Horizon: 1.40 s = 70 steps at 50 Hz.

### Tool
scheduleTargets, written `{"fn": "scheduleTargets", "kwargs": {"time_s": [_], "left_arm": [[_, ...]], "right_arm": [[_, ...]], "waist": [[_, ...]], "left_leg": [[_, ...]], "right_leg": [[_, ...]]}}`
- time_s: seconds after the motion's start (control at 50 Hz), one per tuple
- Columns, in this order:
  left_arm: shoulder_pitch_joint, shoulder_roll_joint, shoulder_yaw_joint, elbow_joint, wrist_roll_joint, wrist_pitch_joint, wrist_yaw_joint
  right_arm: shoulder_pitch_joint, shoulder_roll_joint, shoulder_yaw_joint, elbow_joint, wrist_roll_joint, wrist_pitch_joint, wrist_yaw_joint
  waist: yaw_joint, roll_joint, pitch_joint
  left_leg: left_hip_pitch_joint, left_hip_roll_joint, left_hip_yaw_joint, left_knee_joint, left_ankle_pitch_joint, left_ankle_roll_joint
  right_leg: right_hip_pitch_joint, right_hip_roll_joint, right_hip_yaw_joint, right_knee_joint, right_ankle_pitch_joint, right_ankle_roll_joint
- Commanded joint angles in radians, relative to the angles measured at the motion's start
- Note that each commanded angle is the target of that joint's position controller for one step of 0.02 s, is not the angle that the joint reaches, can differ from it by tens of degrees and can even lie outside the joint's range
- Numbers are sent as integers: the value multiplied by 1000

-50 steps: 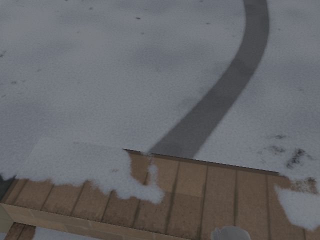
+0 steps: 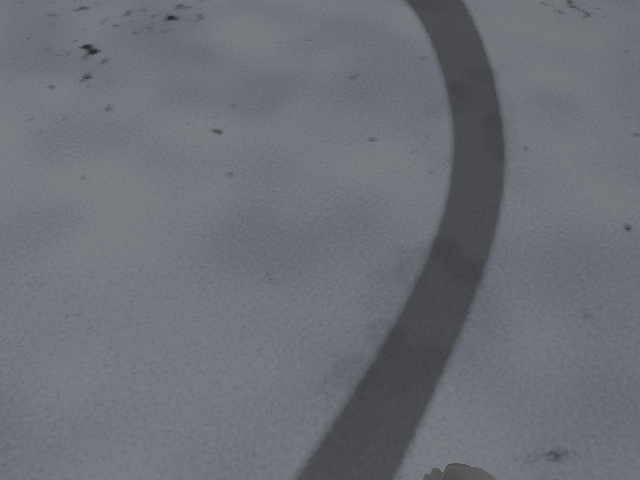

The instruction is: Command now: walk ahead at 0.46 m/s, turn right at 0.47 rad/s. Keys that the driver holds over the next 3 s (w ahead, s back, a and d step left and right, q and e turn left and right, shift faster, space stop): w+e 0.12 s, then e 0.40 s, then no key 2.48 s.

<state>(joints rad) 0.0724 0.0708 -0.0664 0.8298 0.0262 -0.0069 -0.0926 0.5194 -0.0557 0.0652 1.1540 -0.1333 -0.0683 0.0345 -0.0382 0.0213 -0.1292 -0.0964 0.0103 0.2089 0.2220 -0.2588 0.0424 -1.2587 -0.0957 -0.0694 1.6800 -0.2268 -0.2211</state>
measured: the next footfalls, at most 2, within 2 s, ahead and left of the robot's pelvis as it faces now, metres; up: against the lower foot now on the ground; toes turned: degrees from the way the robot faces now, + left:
right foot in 0.12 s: +0.20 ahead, -0.12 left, +0.15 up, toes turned -8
left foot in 0.66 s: +0.41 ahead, +0.05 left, +0.15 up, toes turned -22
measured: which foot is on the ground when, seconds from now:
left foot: down 0.00-0.18, up 0.20-0.64, down 0.66-1.00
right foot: up 0.00-0.10, down 0.12-0.66, up 0.68-0.96, down 0.98-1.00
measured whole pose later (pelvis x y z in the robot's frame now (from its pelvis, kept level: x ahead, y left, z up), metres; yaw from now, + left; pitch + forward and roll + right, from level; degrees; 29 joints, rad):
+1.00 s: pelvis +0.26 +0.00 +0.12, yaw -25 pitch +2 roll +1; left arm 0.16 0.21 0.03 0.75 0.01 0.03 0.03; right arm 0.18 -0.17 -0.03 0.76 -0.01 -0.01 -0.04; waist -0.02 -0.02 -0.02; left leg -0.41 0.01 0.08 0.54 -0.16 0.03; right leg -0.33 -0.04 0.04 0.59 -0.30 0.02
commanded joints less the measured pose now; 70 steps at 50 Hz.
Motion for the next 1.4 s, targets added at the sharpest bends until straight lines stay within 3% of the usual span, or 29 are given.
{"fn": "scheduleTargets", "kwargs": {"time_s": [0.02,0.08,0.12,0.14,0.16,0.18,0.2,0.22,0.24,0.28,0.32,0.36,0.42,0.5,0.56,0.6,0.66,0.68,0.7,0.74,0.8,0.86,0.92,0.98,1.0,1.02,1.08,1.2,1.4], "left_arm": [[-218,59,16,-113,25,6,-6],[-177,44,26,-113,15,1,-20],[-57,63,38,-94,-2,-26,2],[37,104,41,-82,-26,-38,26],[207,169,64,-51,-33,-43,47],[381,269,99,-6,0,-43,84],[490,361,125,20,52,-41,82],[457,401,157,49,58,-71,85],[334,305,137,69,41,-94,71],[153,166,101,103,-4,-113,46],[22,118,82,82,8,-121,36],[-4,204,115,26,19,-136,49],[219,254,129,46,35,-167,73],[206,254,144,-7,-10,-156,52],[177,304,172,-35,-26,-154,28],[191,297,178,-32,-21,-151,30],[206,253,163,-33,-44,-133,32],[333,163,135,-56,-31,-126,46],[206,252,149,-92,-48,-87,86],[162,266,153,-95,-46,-32,109],[146,219,142,-119,-44,23,118],[118,183,122,-136,-30,22,128],[119,212,125,-133,-27,22,128],[132,252,133,-133,-5,29,127],[134,274,132,-147,4,28,130],[130,304,147,-124,-11,28,127],[73,205,121,-116,-6,7,121],[162,206,126,-66,-23,-10,137],[211,187,126,-3,-25,-16,141]], "right_arm": [[56,-219,-33,-58,36,-35,10],[43,-301,-70,-101,61,-48,9],[25,-346,-100,-138,40,-46,3],[32,-335,-105,-176,25,-56,-7],[-56,-359,-115,-232,26,-65,-13],[-148,-306,-108,-295,2,-57,7],[-240,-281,-123,-325,58,-31,37],[-182,-198,-107,-321,75,-15,61],[-251,-182,-99,-359,80,-24,48],[-281,-140,-67,-406,69,-21,17],[-289,-205,-78,-419,70,-6,-13],[-361,-271,-101,-440,94,-17,-36],[-395,-256,-108,-437,105,-44,-42],[-518,-193,-100,-486,87,-13,-29],[-534,-234,-118,-484,86,-3,-29],[-561,-252,-127,-489,109,-18,-39],[-455,-303,-149,-462,156,-58,-64],[-458,-387,-160,-492,156,-73,-69],[-349,-330,-157,-472,108,-25,-89],[-360,-274,-143,-490,118,3,-85],[-477,-217,-115,-515,111,22,-83],[-483,-223,-116,-502,110,32,-80],[-411,-260,-128,-481,117,43,-75],[-348,-241,-122,-451,131,44,-71],[-356,-232,-120,-451,124,38,-71],[-321,-208,-119,-450,125,34,-69],[-363,-199,-124,-431,113,39,-81],[-343,-202,-131,-395,121,43,-72],[-326,-207,-130,-353,126,49,-77]], "waist": [[2,74,119],[35,143,67],[84,178,-10],[97,136,-104],[175,98,-172],[228,-85,-258],[243,-260,-264],[197,-152,-206],[129,-97,3],[-1,-23,9],[-80,22,-4],[-59,-1,-58],[11,-46,-53],[25,-67,15],[32,-127,49],[59,-129,38],[34,-33,-92],[102,206,-302],[17,174,-176],[29,38,-112],[87,82,-24],[77,132,-8],[43,146,-14],[45,105,56],[33,62,74],[-1,-130,79],[1,-194,142],[36,-29,167],[34,-4,137]], "left_leg": [[-80,308,-49,-176,638,194],[181,331,18,-22,1219,188],[268,343,37,127,1568,172],[38,326,-1,243,1725,112],[-166,261,-11,410,1623,69],[-402,149,-41,722,1002,19],[-614,-70,-203,1325,33,-37],[-712,-68,-467,1566,113,13],[-818,-66,-467,1678,108,30],[-864,-55,-430,1667,41,71],[-831,-12,-361,1515,6,37],[-727,28,-293,1278,-62,-54],[-729,46,-239,1184,-1,-139],[-524,64,-220,753,154,-129],[-465,43,-215,556,169,-114],[-490,42,-221,424,130,-99],[-127,77,-225,211,529,41],[215,310,-507,221,988,312],[237,433,-627,237,1112,317],[98,371,-589,199,765,239],[-185,243,-412,86,298,161],[-269,166,-297,63,198,147],[-226,191,-339,89,2,171],[-326,168,-362,97,-244,81],[-367,128,-324,151,-256,39],[-318,44,-207,181,-179,-3],[-137,8,-175,298,-13,-28],[-188,40,-226,213,-101,10],[-158,52,-240,218,-51,22]], "right_leg": [[203,20,-92,-239,-119,23],[268,109,-134,-396,-271,27],[440,158,-87,-513,-192,20],[735,144,33,-458,-60,-26],[973,161,148,-553,-43,-46],[1226,75,418,-833,70,-132],[1233,-87,858,-1169,276,-246],[1134,-110,856,-1221,147,-158],[959,-68,735,-1173,38,-118],[853,-22,548,-1152,237,-92],[763,17,409,-1184,438,-64],[770,40,312,-1242,555,-30],[898,19,309,-1238,787,-4],[845,28,323,-1274,598,-13],[914,-31,415,-1265,524,-32],[1063,-78,475,-1213,597,-24],[1063,39,428,-1049,602,94],[877,195,289,-850,170,212],[633,216,172,-638,-363,264],[559,144,204,-418,-369,281],[690,76,182,-478,-214,285],[851,59,106,-775,-159,288],[943,69,70,-998,-109,274],[1063,45,105,-1180,22,199],[1066,-12,170,-1200,34,164],[965,-22,177,-1226,-169,126],[767,-7,210,-1361,-370,157],[852,42,133,-1247,-233,195],[904,56,105,-1221,-90,197]]}}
